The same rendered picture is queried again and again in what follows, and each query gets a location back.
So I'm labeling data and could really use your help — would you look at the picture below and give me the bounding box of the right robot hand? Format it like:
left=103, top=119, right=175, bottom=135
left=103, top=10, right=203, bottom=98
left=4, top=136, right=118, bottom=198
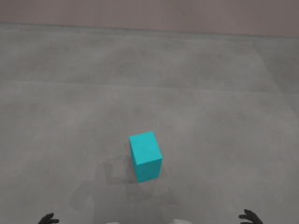
left=238, top=209, right=263, bottom=224

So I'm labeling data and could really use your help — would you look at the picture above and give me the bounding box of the left robot hand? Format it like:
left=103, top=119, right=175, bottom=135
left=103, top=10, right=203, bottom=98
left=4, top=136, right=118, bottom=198
left=37, top=213, right=60, bottom=224

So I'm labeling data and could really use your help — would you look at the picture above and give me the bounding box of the carton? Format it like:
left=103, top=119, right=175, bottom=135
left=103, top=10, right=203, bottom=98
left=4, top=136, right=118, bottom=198
left=129, top=131, right=163, bottom=183

